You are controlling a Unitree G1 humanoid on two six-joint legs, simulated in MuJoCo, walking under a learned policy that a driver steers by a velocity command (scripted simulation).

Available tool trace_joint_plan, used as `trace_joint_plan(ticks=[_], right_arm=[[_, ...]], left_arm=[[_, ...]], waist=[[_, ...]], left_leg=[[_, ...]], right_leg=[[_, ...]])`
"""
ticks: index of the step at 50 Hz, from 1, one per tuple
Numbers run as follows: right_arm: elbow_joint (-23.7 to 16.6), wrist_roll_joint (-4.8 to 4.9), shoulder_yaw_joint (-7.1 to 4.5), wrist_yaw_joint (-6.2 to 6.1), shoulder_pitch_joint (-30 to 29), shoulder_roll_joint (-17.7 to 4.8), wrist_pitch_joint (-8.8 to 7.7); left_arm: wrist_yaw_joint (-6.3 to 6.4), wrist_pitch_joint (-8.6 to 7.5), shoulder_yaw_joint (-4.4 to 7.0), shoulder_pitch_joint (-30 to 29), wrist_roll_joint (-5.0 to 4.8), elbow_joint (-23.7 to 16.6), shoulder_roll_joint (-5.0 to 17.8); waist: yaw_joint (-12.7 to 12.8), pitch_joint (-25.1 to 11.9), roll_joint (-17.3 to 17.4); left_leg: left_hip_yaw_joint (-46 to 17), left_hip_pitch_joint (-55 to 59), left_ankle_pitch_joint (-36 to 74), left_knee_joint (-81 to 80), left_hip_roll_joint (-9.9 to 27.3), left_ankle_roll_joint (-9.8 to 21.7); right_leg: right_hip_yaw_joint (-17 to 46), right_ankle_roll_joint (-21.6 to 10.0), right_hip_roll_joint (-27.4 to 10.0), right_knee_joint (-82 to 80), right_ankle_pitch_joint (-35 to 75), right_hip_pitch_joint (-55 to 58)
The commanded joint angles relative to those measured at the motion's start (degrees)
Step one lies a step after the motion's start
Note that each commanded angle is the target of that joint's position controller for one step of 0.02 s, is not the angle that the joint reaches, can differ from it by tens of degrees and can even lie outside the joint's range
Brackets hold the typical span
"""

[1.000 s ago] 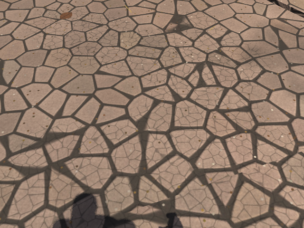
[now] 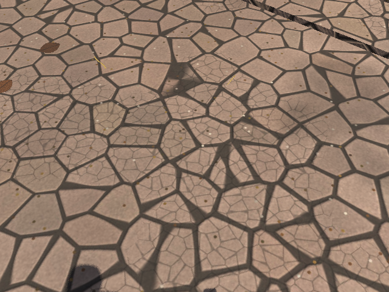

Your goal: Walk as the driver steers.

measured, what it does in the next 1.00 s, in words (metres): goes down, turning right: left foot 0.04 m lower, then right foot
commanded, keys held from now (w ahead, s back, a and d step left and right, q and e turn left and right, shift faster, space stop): w+e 1.00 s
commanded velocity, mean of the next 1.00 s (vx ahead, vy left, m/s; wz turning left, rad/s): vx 0.50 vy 0.00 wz -0.57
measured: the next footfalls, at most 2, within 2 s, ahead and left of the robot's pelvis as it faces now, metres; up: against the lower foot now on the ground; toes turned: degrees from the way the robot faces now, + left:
left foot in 0.16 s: +0.24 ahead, +0.15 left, -0.04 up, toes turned -8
right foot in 0.66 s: +0.46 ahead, -0.09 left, -0.04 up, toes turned -28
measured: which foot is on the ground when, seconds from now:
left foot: up 0.00-0.14, down 0.16-0.68, up 0.70-1.00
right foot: down 0.00-0.16, up 0.18-0.64, down 0.66-1.00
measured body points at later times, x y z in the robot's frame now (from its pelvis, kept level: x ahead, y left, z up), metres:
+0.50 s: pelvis +0.26 +0.05 -0.04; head +0.30 +0.05 +0.41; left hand +0.50 +0.24 -0.16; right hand +0.16 -0.19 -0.17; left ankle +0.20 +0.15 -0.78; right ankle +0.36 -0.10 -0.71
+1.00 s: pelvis +0.49 -0.07 -0.04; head +0.51 -0.10 +0.41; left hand +0.65 +0.16 -0.16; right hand +0.48 -0.38 -0.15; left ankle +0.72 +0.01 -0.71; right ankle +0.43 -0.08 -0.78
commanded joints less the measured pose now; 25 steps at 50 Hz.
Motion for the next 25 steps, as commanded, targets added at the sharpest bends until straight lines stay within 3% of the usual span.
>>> trace_joint_plan(ticks=[1, 5, 6, 7, 8, 9, 10, 11, 12, 13, 14, 16, 19, 22, 25], right_arm=[[-5.7, 0.32, -0.50, -0.02, -6.9, -4.3, -0.84], [-5.7, 0.99, -0.70, -0.16, -4.2, -5.7, -2.07], [-4.8, 1.04, -1.00, -0.45, -1.3, -6.3, -2.58], [-2.7, 0.70, -1.46, -0.95, 5.4, -7.1, -3.37], [-0.8, -0.61, -2.24, -1.46, 13.2, -9.6, -4.44], [-0.5, -1.97, -2.73, -2.02, 20.7, -12.9, -4.57], [-0.7, -1.29, -3.83, -2.16, 21.4, -17.6, -3.44], [-1.5, -0.75, -3.40, -2.16, 17.0, -11.9, -2.56], [-2.6, -0.36, -1.98, -1.95, 13.7, -6.6, -2.73], [-2.5, -0.82, -1.35, -1.84, 11.5, -5.0, -2.80], [-1.5, -0.66, -1.10, -2.05, 12.5, -4.8, -3.01], [0.5, 0.36, -0.99, -1.89, 15.0, -4.1, -4.00], [2.1, 0.98, -0.93, -1.63, 18.0, -3.3, -5.07], [2.8, 0.78, -0.52, -1.69, 17.6, -2.3, -5.03], [4.0, 0.88, -0.78, -2.20, 19.9, -4.4, -4.83]], left_arm=[[0.71, -0.46, 1.94, 1.5, 0.67, -2.9, 9.0], [1.67, 0.19, 2.89, 0.3, 1.64, -4.3, 10.5], [1.65, 0.31, 3.22, 0.1, 1.84, -4.5, 11.1], [1.31, 0.28, 3.34, -0.2, 1.77, -4.6, 11.2], [0.89, -0.17, 3.08, 0.1, 0.90, -4.9, 9.4], [0.97, -0.36, 1.61, 2.6, 0.13, -6.3, 3.0], [1.37, -0.50, 1.86, 10.7, -1.79, -7.7, 3.5], [1.98, 0.68, 1.99, 4.8, -0.36, -6.2, 7.0], [1.17, 1.07, 2.11, -3.0, 0.74, -7.0, 7.7], [0.20, 1.19, 2.17, -5.7, 0.92, -7.6, 6.7], [-0.71, 1.82, 2.15, -6.2, 1.52, -8.0, 5.9], [-1.63, 3.31, 1.84, -6.8, 1.97, -8.3, 4.5], [-2.37, 3.86, 1.26, -12.1, 1.98, -10.8, 3.2], [-3.49, 3.21, 0.32, -20.2, 1.39, -13.9, 2.4], [-4.40, 2.94, -1.16, -27.0, 1.22, -16.2, 0.7]], waist=[[-0.1, 2.5, -5.9], [-1.0, 1.7, -6.4], [-2.1, 1.0, -6.0], [-5.4, -2.0, -2.8], [-8.2, -7.5, 1.4], [-8.9, -15.1, 10.1], [-5.5, -21.3, 19.7], [-6.2, -13.1, 7.9], [-7.6, -4.0, 0.3], [-6.5, -1.3, -1.0], [-5.5, -0.9, 2.5], [-4.5, -1.1, 5.3], [-4.3, -1.9, 4.0], [-4.6, 1.7, 3.2], [-6.2, 3.1, 2.4]], left_leg=[[-0.3, -1.0, 1.5, -3.9, -1.3, -0.1], [-1.2, 8.7, -3.0, -10.7, -2.3, 1.0], [-0.7, 13.0, -5.1, -12.0, -2.7, 1.6], [0.7, 21.4, -4.6, -15.2, -3.7, 2.4], [-0.9, 34.1, -6.6, -12.5, -0.6, 3.4], [-14.7, 46.9, -5.0, -8.3, 14.0, 4.8], [-38.7, 55.4, -7.8, -14.7, 24.8, 13.3], [-38.0, 48.3, -23.0, -19.2, 22.2, 14.4], [-26.6, 39.2, -21.3, -20.6, 17.0, 12.2], [-17.8, 32.9, -11.0, -20.8, 13.5, 9.9], [-12.4, 29.8, -1.3, -20.7, 11.8, 8.9], [-6.6, 27.9, 9.6, -21.1, 9.7, 7.9], [-1.2, 30.9, 17.1, -22.1, 9.9, 8.6], [6.2, 26.5, 13.5, -25.7, 6.1, 7.7], [9.3, 27.1, 15.0, -27.5, 6.7, 7.2]], right_leg=[[13.8, -7.8, -15.5, -0.2, 13.6, -1.5], [17.1, -5.5, -14.8, 8.4, 14.2, -2.8], [17.5, -5.0, -14.0, 12.4, 14.6, -3.8], [15.5, -4.1, -10.9, 21.5, 15.1, -5.5], [11.3, -3.1, -6.7, 34.3, 9.5, -12.1], [5.8, -2.4, -2.7, 53.2, -20.1, -23.5], [1.2, -0.9, 0.4, 64.5, -24.3, -37.0], [0.6, -0.6, -4.9, 68.9, -17.1, -44.2], [0.6, -0.4, -6.7, 67.3, -10.9, -44.0], [1.1, 0.2, -8.1, 63.7, -6.5, -40.8], [1.1, 0.6, -9.2, 61.4, -5.1, -38.4], [-0.2, 1.2, -9.3, 60.2, -4.0, -36.5], [-0.7, 1.1, -9.9, 59.2, 1.0, -42.1], [-4.2, 2.2, -9.4, 42.8, 11.0, -39.2], [-8.3, 1.4, -9.1, 27.9, 15.1, -33.3]])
